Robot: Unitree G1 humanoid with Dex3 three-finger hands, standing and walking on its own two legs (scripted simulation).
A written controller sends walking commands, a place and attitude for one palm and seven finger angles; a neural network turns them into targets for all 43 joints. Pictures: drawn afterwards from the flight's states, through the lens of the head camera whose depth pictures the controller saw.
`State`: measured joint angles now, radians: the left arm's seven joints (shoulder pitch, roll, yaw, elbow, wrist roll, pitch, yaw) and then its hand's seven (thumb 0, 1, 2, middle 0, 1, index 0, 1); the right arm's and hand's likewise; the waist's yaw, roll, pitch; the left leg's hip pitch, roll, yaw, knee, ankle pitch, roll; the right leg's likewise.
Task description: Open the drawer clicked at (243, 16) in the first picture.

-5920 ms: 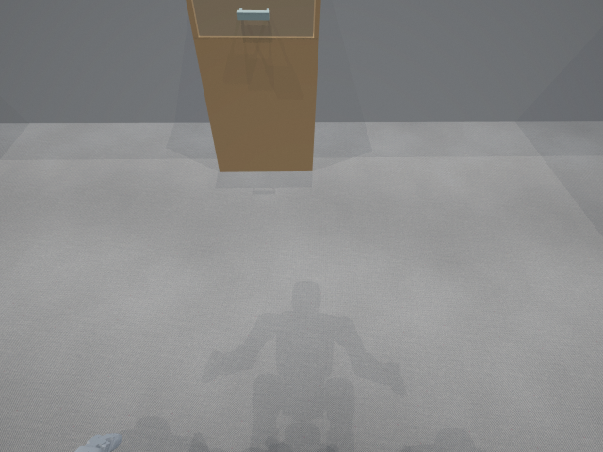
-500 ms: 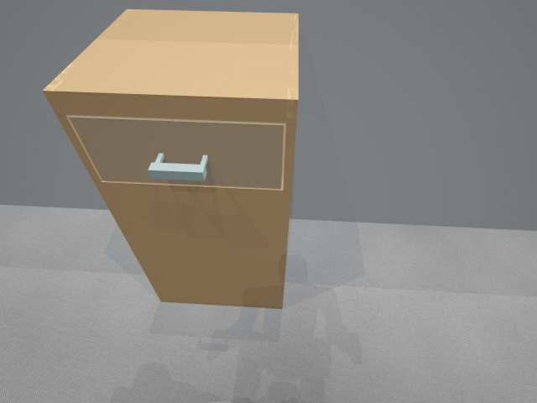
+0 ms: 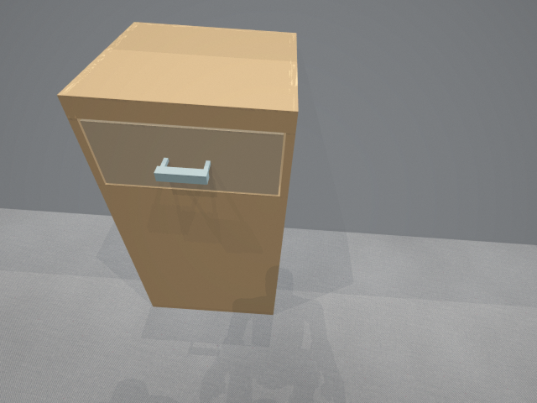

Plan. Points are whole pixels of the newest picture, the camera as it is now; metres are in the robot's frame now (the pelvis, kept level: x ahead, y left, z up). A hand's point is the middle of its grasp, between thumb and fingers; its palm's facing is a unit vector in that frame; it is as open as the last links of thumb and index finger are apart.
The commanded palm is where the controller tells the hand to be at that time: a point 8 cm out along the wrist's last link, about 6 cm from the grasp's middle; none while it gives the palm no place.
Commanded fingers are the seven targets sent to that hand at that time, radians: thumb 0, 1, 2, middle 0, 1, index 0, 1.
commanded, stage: look again from close up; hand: left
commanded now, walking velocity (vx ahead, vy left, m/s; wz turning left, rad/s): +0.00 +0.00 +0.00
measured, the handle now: (184, 169) +0.59 +0.22 -0.01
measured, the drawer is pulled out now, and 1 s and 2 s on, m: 0.00 0.00 0.00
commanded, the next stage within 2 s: shuffle to correct the standing spot in 0.42 s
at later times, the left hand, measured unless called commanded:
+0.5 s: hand out of the picture -0.04 +0.16 -0.18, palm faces +0.05 -0.99 -0.13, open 7.4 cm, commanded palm none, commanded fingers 0.00 0.90 0.90 -0.20 -0.30 -0.20 -0.30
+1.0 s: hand out of the picture -0.02 +0.19 -0.18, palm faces +0.02 -0.99 -0.13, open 7.4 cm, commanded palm none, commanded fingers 0.00 0.90 0.90 -0.20 -0.30 -0.20 -0.30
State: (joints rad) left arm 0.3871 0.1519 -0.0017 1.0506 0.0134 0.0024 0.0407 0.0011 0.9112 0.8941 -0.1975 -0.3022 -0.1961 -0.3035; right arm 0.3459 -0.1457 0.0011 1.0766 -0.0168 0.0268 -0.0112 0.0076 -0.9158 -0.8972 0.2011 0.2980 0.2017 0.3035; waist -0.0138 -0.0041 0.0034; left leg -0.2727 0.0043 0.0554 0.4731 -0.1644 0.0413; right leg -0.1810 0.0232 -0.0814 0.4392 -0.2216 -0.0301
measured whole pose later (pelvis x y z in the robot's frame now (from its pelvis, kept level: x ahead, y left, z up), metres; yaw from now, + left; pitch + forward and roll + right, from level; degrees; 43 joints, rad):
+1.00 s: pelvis +0.04 +0.04 +0.00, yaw -2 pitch +0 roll -1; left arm 0.42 0.11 0.05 1.11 0.03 0.01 0.01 0.00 0.91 0.89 -0.20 -0.30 -0.19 -0.30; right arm 0.39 -0.12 -0.03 1.09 -0.02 -0.02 -0.03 0.01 -0.91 -0.90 0.20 0.30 0.20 0.30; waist -0.02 -0.02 0.00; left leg -0.26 -0.05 0.12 0.48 -0.23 0.12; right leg -0.38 -0.03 -0.03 0.92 -0.38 -0.03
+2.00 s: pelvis +0.05 +0.01 +0.00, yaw +0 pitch -1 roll +0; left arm 0.32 0.17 0.00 1.01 0.02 0.00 0.04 0.00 0.91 0.89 -0.20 -0.30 -0.20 -0.30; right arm 0.28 -0.20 -0.01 0.97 -0.03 0.00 -0.02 0.01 -0.93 -0.90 0.20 0.30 0.20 0.30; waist -0.01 0.01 0.02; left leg -0.24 -0.01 0.11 0.50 -0.24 0.05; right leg -0.21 -0.03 -0.09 0.52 -0.29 -0.02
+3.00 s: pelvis +0.02 +0.04 +0.00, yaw -1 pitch -1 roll -1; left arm 0.39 0.10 0.00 1.10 0.02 -0.01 0.05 0.00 0.91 0.89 -0.20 -0.30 -0.20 -0.30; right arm 0.30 -0.12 0.00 1.11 -0.01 0.01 -0.01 0.01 -0.91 -0.90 0.20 0.30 0.20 0.30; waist 0.00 -0.01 0.01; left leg -0.24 -0.02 0.13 0.42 -0.17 0.08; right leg -0.21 -0.03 -0.07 0.42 -0.19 0.01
